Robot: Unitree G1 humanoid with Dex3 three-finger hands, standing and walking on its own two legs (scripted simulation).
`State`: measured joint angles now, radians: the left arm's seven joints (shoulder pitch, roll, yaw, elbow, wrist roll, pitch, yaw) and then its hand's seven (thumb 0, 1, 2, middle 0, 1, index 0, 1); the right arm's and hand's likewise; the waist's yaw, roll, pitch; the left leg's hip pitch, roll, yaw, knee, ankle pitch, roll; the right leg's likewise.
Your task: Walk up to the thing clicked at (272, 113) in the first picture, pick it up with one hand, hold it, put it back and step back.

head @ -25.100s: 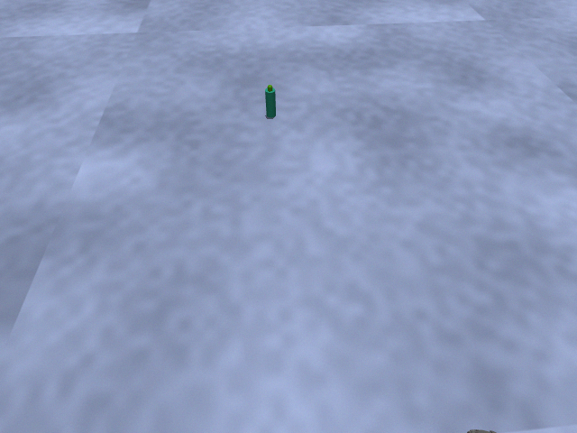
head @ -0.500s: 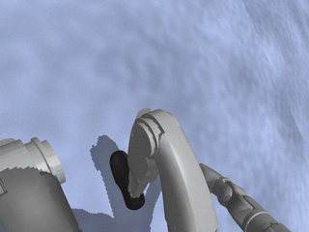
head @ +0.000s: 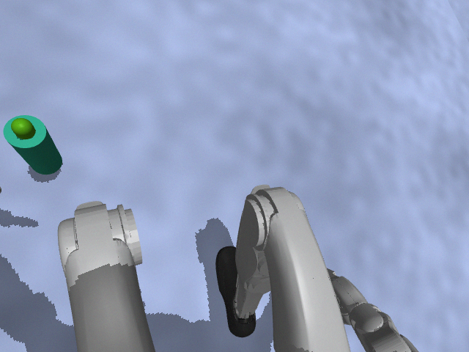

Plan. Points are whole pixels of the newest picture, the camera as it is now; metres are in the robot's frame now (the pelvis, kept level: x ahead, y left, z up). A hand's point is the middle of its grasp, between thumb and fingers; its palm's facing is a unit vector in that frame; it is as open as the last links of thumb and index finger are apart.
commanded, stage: home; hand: left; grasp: from the side
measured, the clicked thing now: (35, 145) +0.45 +0.30 -0.22
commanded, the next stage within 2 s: none
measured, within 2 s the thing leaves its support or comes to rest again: neither
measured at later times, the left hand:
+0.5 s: hand out of the picture +0.28 +0.33 +0.08, palm faces +0.28 -0.84 -0.47, open 17.5 cm
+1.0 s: hand out of the picture +0.24 +0.25 +0.29, palm faces +0.31 -0.88 -0.35, open 17.7 cm
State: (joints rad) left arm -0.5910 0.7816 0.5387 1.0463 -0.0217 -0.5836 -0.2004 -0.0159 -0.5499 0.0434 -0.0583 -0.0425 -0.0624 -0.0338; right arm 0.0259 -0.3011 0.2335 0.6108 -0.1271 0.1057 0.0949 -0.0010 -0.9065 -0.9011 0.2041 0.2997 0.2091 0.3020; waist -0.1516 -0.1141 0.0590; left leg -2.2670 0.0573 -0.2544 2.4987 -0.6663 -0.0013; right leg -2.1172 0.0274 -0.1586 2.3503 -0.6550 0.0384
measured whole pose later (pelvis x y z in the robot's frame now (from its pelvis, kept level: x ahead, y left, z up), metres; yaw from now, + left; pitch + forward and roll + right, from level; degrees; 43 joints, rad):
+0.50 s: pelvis +0.02 -0.02 +0.17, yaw +9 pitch +31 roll -4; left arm -0.12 0.46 0.30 0.44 0.04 -0.01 0.04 -0.01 -0.55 0.05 -0.06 -0.05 -0.06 -0.05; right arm 0.09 -0.25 0.01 0.55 0.04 0.13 -0.03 0.00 -0.90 -0.90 0.20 0.30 0.21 0.30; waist -0.04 0.01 -0.15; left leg -1.82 0.07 -0.08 1.89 -0.62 -0.02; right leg -1.76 -0.01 -0.06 1.86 -0.64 0.00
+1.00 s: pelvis +0.08 +0.00 +0.37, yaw +12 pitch +15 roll -3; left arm 0.29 0.26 0.04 0.17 -0.02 0.23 0.18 -0.01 -0.59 0.02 -0.05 -0.04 -0.05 -0.04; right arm 0.25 -0.21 0.02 0.52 0.04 0.00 -0.15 0.01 -0.90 -0.90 0.20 0.30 0.21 0.30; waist -0.04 0.03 -0.16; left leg -0.91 0.06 -0.03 1.17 -0.52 -0.02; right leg -0.85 -0.02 -0.06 1.12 -0.53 0.01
